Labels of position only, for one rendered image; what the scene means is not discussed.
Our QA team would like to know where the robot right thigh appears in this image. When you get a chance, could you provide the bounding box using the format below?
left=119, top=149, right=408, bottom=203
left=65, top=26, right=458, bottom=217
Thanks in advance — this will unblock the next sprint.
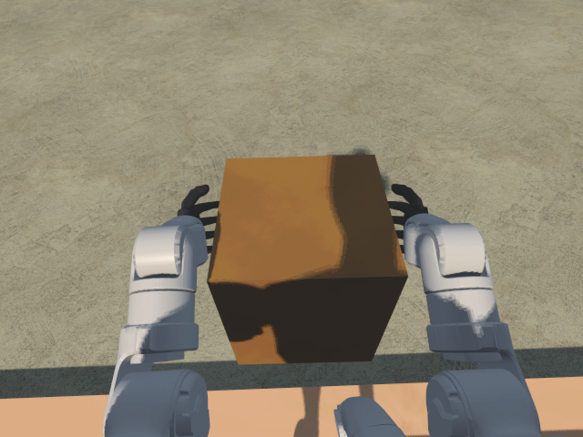
left=333, top=396, right=406, bottom=437

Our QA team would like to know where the robot right upper arm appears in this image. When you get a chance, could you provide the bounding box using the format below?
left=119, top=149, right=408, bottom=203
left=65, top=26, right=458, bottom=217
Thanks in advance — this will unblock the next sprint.
left=426, top=369, right=568, bottom=437

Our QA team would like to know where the right robot hand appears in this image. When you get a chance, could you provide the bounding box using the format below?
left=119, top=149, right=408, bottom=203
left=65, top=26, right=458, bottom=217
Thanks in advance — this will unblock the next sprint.
left=388, top=184, right=428, bottom=254

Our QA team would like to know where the left robot hand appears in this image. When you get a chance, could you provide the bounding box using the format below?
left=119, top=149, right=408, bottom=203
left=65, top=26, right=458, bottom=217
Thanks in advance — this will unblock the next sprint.
left=178, top=185, right=220, bottom=254

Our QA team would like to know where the robot left forearm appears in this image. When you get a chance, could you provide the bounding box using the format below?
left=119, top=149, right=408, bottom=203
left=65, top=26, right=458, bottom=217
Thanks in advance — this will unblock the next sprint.
left=103, top=215, right=208, bottom=437

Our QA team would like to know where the robot left upper arm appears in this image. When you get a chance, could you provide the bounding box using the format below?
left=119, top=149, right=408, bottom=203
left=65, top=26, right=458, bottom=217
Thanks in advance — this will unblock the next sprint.
left=105, top=369, right=210, bottom=437

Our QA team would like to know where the robot right forearm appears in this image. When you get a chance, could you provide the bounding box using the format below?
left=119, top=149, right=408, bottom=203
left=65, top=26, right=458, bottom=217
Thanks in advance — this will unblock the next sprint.
left=404, top=213, right=541, bottom=434

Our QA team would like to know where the carton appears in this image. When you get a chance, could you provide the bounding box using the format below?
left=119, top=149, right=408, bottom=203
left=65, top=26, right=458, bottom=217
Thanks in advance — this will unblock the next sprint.
left=207, top=155, right=408, bottom=365

